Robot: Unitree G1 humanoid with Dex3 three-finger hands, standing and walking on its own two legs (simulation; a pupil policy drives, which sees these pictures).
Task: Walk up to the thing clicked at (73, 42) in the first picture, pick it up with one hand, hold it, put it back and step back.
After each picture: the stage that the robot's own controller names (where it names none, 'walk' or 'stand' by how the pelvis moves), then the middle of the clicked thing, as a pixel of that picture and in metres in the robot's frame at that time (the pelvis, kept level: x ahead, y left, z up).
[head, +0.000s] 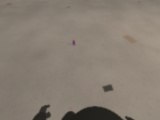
stand; (73, 42) +1.61 +0.36 -0.72
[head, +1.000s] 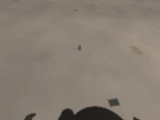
walk; (79, 48) +1.50 +0.13 -0.70
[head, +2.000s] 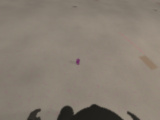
walk; (77, 61) +0.96 +0.11 -0.71
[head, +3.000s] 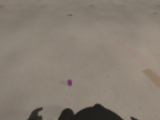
walk; (69, 82) +0.58 +0.22 -0.71
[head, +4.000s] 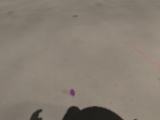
stand; (72, 92) +0.41 +0.22 -0.70
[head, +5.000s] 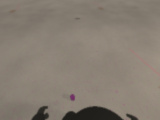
stand; (72, 97) +0.37 +0.19 -0.72
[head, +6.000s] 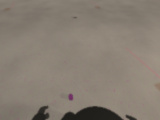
stand; (70, 97) +0.37 +0.19 -0.73
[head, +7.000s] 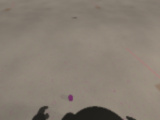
stand; (70, 98) +0.35 +0.20 -0.73
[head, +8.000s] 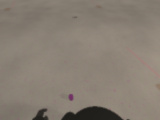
stand; (71, 97) +0.36 +0.19 -0.73
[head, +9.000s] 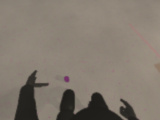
go down; (66, 79) +0.40 +0.20 -0.59
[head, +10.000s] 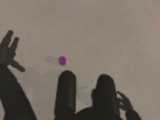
go down; (62, 61) +0.44 +0.22 -0.31
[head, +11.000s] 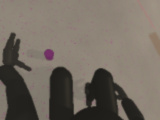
close in; (49, 55) +0.43 +0.25 -0.25
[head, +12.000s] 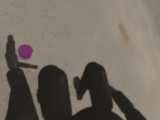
close; (25, 52) +0.41 +0.27 -0.22
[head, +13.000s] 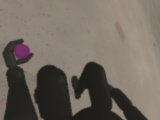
close; (22, 52) +0.41 +0.28 -0.22
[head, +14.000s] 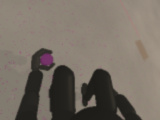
lift; (46, 60) +0.35 +0.26 -0.14
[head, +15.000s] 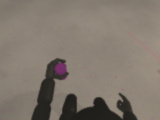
lift; (61, 72) +0.32 +0.18 +0.02
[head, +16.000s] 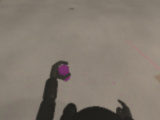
hold; (64, 73) +0.33 +0.17 +0.01
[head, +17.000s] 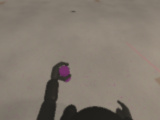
hold; (65, 74) +0.32 +0.17 +0.01
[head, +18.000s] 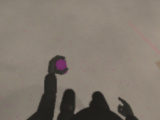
crouch; (62, 67) +0.37 +0.18 -0.05
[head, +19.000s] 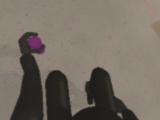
lower; (37, 46) +0.48 +0.27 -0.11
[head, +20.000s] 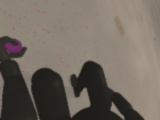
lower; (15, 49) +0.43 +0.29 -0.23
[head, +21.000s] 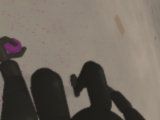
lower; (14, 49) +0.43 +0.29 -0.23
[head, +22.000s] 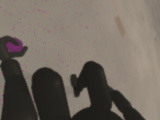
lower; (16, 48) +0.43 +0.29 -0.23
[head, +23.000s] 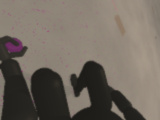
lower; (15, 48) +0.43 +0.28 -0.23
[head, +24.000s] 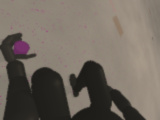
open; (20, 50) +0.43 +0.26 -0.23
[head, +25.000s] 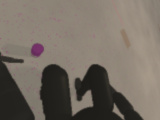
stand; (36, 50) +0.43 +0.24 -0.24
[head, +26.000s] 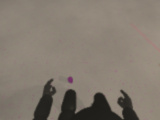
stand; (70, 80) +0.40 +0.17 -0.57
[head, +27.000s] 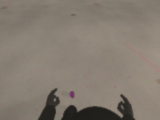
stand; (72, 94) +0.39 +0.17 -0.66
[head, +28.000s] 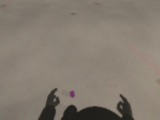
stand; (72, 94) +0.39 +0.17 -0.67
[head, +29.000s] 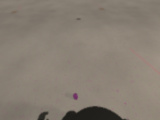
stand; (75, 96) +0.39 +0.16 -0.72
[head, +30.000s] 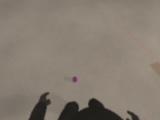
walk; (74, 79) +0.47 +0.12 -0.71
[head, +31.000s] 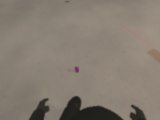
walk; (76, 69) +0.68 +0.21 -0.70
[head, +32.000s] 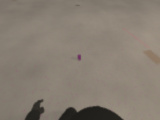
stand; (79, 57) +1.04 +0.19 -0.70
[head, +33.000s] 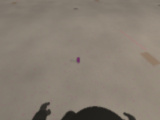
stand; (78, 60) +1.03 +0.19 -0.72
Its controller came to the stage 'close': yes
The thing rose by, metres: 0.71
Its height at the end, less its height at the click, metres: +0.00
